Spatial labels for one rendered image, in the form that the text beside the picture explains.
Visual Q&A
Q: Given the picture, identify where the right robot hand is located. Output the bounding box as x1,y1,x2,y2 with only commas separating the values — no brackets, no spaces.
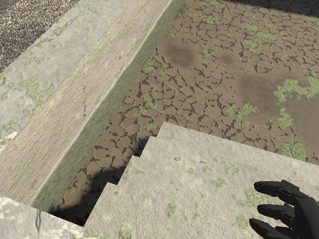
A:
249,179,319,239

